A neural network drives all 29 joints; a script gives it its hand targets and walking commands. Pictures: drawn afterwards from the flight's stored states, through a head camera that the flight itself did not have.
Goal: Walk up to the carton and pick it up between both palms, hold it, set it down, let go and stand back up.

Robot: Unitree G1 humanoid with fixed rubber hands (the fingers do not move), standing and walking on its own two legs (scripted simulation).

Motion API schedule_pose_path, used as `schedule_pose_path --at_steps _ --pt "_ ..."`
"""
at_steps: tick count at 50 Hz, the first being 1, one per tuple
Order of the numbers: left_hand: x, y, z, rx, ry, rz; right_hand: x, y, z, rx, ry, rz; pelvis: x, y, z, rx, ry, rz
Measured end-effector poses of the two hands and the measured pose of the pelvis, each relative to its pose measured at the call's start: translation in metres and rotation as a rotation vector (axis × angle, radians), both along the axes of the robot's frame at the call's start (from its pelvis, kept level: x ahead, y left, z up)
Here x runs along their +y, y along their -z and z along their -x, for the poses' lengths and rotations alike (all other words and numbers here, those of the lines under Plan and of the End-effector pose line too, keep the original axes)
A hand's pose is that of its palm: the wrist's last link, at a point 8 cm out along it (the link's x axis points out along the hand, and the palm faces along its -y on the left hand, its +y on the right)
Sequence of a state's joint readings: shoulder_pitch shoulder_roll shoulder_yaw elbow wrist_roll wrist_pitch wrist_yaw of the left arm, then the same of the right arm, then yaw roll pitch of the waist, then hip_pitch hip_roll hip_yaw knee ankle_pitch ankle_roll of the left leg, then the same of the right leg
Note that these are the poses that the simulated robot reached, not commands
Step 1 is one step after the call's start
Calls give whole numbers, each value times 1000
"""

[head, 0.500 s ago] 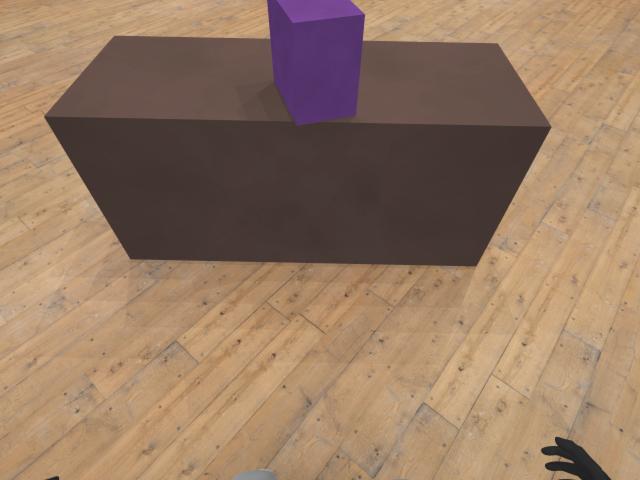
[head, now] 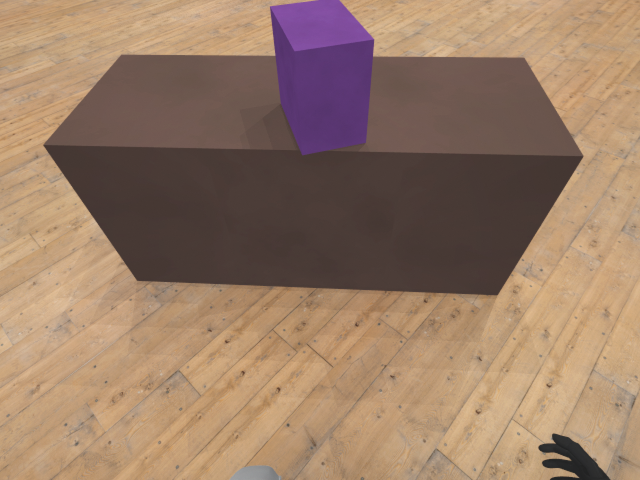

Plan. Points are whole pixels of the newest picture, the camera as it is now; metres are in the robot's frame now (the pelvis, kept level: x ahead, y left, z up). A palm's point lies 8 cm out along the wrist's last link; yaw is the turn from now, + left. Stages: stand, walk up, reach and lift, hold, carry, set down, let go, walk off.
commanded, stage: walk up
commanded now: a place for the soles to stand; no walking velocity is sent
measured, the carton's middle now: (319, 76) +0.98 +0.01 +0.00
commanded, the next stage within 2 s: none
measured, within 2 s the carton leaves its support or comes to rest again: neither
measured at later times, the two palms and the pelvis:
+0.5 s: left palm (56, 460) +0.16 +0.35 -0.08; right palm (575, 444) +0.18 -0.33 -0.10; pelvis +0.11 +0.00 -0.01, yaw +1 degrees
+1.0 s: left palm (74, 401) +0.24 +0.37 -0.10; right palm (533, 368) +0.28 -0.30 -0.09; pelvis +0.18 +0.03 -0.01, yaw +1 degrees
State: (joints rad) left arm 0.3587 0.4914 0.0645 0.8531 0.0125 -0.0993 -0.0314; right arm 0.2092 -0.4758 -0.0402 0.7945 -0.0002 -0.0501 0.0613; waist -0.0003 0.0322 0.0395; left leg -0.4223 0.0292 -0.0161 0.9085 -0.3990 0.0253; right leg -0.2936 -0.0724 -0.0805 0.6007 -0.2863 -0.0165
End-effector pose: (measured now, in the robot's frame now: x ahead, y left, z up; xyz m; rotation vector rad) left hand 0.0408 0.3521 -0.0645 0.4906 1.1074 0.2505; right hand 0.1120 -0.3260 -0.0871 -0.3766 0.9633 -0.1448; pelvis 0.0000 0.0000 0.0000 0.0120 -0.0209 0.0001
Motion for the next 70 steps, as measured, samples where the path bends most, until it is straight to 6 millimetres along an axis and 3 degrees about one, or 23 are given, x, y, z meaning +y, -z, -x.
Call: schedule_pose_path --at_steps 4,7,10,16,21,24,28,33,37,43,48,52,59,70 --pt "14 2 -15 11 1 2 12 -5 -34 -36 -16 7 11 1 -17 9 -4 10" --pt "27 14 -32 5 -1 11 23 -4 -49 -49 -31 28 23 9 -30 8 -10 21" --pt "27 22 -56 -25 -8 36 27 -4 -43 -12 -26 40 29 9 -44 -5 -18 25" --pt "19 25 -99 -61 -2 79 18 -8 -25 116 -7 71 25 4 -69 10 -32 28" --pt "6 23 -121 -48 5 61 4 1 -33 166 10 57 12 7 -91 31 -26 7" --pt "0 22 -123 -40 2 32 -2 12 -55 154 16 38 4 11 -104 20 -22 -2" --pt "3 9 -117 -2 -19 3 4 9 -103 77 -1 10 4 5 -121 6 -23 -4" --pt "16 0 -125 17 -27 -17 18 5 -154 -2 -25 -5 14 3 -140 0 -27 4" --pt "32 11 -140 20 -30 -7 33 2 -177 -35 -43 14 28 8 -151 9 -32 21" --pt "31 27 -180 -32 -32 37 36 -1 -165 32 -28 57 35 10 -165 0 -45 31" --pt "21 32 -196 -26 -18 46 25 2 -160 79 1 66 29 11 -174 15 -29 13" --pt "13 30 -202 -32 -12 37 23 7 -172 71 14 48 25 12 -179 8 -22 5" --pt "22 24 -223 -67 6 29 39 7 -196 4 -9 30 34 12 -182 13 -23 16" --pt "19 23 -249 -108 29 44 40 -2 -221 -39 -19 36 35 12 -187 20 -24 15"
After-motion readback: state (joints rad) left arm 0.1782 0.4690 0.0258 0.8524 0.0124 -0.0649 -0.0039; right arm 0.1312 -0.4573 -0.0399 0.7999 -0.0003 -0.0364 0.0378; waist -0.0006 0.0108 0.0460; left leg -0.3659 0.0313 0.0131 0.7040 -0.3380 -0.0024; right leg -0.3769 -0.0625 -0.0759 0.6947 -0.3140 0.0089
